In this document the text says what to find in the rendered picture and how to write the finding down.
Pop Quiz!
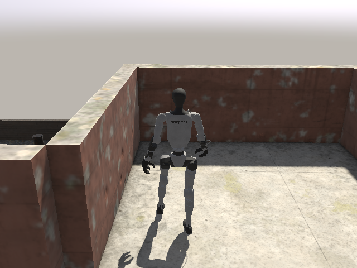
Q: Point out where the robot left upper arm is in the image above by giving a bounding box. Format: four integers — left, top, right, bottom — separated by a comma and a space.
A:
152, 112, 168, 144

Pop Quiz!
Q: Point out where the robot right upper arm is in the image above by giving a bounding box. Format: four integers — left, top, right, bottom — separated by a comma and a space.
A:
190, 112, 205, 141

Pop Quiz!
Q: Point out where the right robot shin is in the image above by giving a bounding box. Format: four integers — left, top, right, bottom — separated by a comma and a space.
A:
185, 189, 194, 227

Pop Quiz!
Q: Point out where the left robot foot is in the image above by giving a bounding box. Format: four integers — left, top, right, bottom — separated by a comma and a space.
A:
157, 202, 165, 214

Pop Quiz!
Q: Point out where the right robot forearm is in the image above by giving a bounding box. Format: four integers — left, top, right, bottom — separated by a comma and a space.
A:
199, 134, 208, 151

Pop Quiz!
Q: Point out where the robot right hand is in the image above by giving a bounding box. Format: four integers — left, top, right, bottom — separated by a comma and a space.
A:
195, 148, 208, 157

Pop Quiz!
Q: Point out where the robot left hand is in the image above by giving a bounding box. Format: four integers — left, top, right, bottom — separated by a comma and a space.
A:
142, 159, 155, 174

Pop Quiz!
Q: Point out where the left robot forearm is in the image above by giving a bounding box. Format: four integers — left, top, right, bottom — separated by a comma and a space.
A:
144, 135, 157, 162

